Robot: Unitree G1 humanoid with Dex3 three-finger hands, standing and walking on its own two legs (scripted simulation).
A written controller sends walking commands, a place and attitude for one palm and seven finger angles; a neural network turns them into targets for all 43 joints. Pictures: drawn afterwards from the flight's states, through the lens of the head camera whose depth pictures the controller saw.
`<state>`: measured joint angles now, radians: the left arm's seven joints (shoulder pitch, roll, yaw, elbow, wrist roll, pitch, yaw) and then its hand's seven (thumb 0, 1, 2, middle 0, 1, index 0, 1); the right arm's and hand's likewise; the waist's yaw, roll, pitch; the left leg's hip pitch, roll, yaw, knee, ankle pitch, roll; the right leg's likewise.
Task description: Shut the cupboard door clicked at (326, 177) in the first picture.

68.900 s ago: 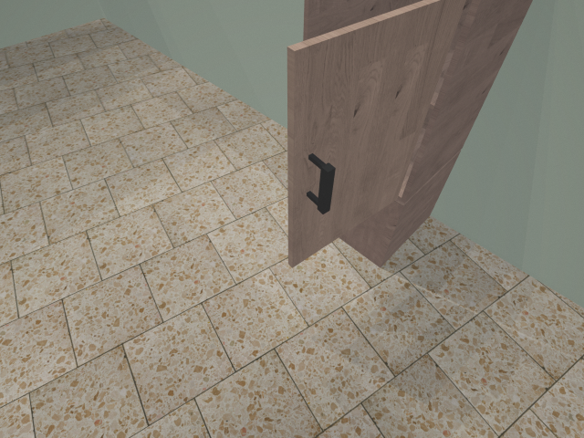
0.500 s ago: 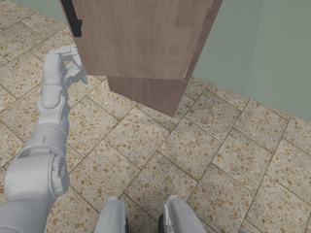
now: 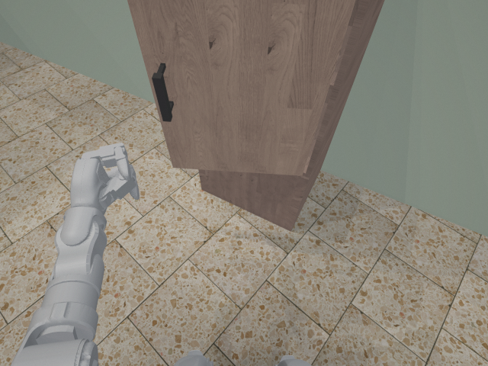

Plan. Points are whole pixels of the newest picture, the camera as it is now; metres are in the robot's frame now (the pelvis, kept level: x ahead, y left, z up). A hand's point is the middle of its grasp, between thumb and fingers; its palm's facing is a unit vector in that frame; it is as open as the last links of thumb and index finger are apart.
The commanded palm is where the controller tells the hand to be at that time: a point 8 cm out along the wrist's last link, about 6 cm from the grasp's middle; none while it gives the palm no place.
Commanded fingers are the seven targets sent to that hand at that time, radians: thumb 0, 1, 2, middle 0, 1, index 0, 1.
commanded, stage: draw the hand back to the body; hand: left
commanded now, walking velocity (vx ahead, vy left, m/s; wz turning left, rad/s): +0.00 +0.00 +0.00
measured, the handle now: (164, 93) +0.69 +0.17 +0.03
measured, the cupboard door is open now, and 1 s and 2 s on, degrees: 24 24 24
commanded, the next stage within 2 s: step back with the hand held close in 1.20 s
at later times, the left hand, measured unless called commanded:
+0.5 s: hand (42, 225) +0.28 +0.24 +0.15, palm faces +0.33 -0.90 -0.28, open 3.8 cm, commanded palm +0.23 +0.28 +0.17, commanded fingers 0.00 0.90 0.90 -0.61 -0.75 -0.61 -0.75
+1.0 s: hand out of the picture +0.20 +0.26 +0.21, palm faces +0.51 -0.75 -0.42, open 7.1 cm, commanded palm +0.15 +0.29 +0.23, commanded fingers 0.00 0.90 0.90 -0.20 -0.30 -0.20 -0.30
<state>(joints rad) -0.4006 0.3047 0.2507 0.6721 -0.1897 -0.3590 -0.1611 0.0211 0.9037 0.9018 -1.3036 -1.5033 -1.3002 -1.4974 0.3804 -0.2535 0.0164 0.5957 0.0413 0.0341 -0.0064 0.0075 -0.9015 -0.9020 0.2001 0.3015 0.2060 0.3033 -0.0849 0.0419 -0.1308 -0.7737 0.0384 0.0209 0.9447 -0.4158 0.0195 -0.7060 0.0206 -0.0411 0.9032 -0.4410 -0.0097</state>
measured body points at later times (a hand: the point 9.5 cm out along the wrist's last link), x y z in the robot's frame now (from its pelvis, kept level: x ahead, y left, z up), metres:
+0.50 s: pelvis +0.02 +0.00 +0.05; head +0.00 -0.02 +0.50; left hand +0.26 +0.29 +0.17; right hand +0.22 -0.20 -0.02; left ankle +0.02 +0.11 -0.69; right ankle +0.00 -0.12 -0.69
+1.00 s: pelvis +0.03 -0.01 +0.06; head +0.00 -0.05 +0.50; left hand +0.17 +0.30 +0.24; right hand +0.22 -0.23 -0.04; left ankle +0.02 +0.11 -0.69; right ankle +0.00 -0.12 -0.69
